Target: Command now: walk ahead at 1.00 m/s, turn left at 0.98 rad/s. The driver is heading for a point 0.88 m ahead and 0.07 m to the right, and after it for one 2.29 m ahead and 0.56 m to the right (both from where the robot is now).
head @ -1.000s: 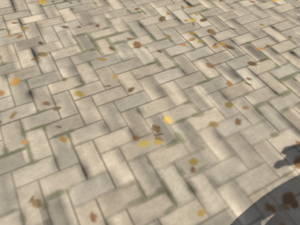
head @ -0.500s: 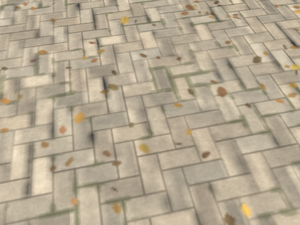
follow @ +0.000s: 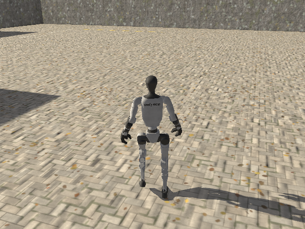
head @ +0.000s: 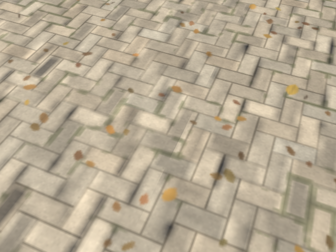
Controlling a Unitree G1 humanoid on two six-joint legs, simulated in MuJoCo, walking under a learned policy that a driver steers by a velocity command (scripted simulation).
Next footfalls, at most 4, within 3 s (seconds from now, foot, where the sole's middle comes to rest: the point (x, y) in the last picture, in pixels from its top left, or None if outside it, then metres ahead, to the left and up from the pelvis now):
0.28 left None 0.42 0.11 -0.77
0.74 right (171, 161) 0.90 0.06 -0.77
1.12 left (152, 111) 1.22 0.18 -0.77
1.58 right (185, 143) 1.01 0.00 -0.77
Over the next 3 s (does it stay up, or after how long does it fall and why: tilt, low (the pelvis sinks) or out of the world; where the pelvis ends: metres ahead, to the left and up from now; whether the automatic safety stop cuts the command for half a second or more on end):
stays up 1.11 0.11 0.00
